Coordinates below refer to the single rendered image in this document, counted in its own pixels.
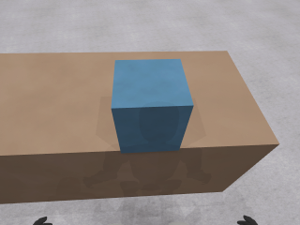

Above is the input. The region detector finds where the robot right hand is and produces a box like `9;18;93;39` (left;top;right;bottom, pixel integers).
237;215;258;225

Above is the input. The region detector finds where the pedestal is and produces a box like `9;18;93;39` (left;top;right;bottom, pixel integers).
0;51;280;204

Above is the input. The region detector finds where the carton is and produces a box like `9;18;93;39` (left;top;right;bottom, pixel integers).
111;59;194;154

